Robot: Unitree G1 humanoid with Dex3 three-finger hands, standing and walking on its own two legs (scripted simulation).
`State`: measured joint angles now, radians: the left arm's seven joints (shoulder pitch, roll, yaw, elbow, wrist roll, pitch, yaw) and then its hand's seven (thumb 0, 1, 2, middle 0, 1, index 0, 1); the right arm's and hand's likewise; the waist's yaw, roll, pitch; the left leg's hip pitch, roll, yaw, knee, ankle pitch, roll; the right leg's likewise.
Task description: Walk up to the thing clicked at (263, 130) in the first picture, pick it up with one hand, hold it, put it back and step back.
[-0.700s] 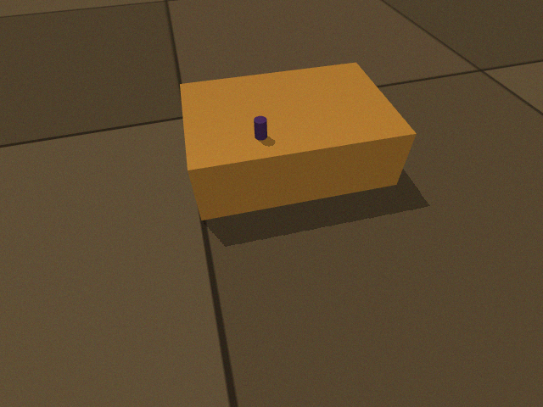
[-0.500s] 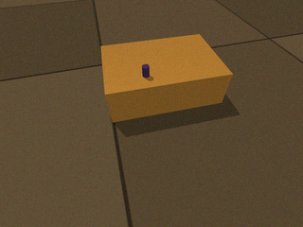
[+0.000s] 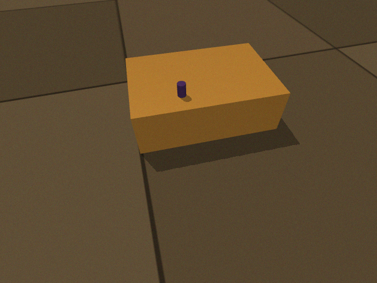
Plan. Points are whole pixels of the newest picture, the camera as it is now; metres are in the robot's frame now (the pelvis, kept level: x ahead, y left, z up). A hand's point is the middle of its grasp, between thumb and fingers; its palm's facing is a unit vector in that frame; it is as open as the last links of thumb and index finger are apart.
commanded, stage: stand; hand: right
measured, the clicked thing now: (181, 89) +1.24 +0.09 -0.41
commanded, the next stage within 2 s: walk up in 0.42 s
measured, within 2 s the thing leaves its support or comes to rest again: neither
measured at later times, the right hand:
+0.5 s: hand out of the picture +0.08 -0.25 -0.15, palm faces -0.04 +0.94 -0.33, open 7.4 cm
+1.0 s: hand (258, 247) +0.23 -0.14 -0.14, palm faces -0.13 +0.92 -0.37, open 7.4 cm
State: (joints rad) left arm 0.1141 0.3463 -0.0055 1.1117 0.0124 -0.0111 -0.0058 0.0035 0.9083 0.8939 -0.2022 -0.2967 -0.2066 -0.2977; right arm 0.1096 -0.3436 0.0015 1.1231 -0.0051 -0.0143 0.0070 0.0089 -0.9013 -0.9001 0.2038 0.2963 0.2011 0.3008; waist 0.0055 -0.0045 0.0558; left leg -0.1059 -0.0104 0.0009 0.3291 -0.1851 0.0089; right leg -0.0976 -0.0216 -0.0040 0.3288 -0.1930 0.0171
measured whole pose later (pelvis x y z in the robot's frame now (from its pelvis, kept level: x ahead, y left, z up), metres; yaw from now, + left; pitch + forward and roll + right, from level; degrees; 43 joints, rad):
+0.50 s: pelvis +0.01 +0.00 +0.00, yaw +1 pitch -2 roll -1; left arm 0.16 0.36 0.03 1.07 0.03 -0.03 -0.04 0.00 0.91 0.89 -0.20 -0.30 -0.21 -0.30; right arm 0.16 -0.36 -0.04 1.08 -0.02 -0.01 0.04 0.01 -0.90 -0.90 0.20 0.30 0.20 0.30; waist 0.01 0.00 0.03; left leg -0.16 -0.01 -0.03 0.47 -0.36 0.04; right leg -0.13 -0.02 -0.03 0.43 -0.35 -0.02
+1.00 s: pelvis +0.15 +0.12 -0.01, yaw +9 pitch -4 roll +0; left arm 0.24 0.45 0.06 0.95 0.01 -0.03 -0.07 0.01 0.91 0.89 -0.20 -0.30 -0.21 -0.30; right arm 0.31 -0.36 -0.07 0.92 0.00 -0.06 0.07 0.01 -0.90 -0.90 0.21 0.30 0.20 0.30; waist -0.02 -0.07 0.08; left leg -0.18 -0.03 0.02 0.48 -0.24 0.04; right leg -0.46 -0.10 0.00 1.01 -0.30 -0.03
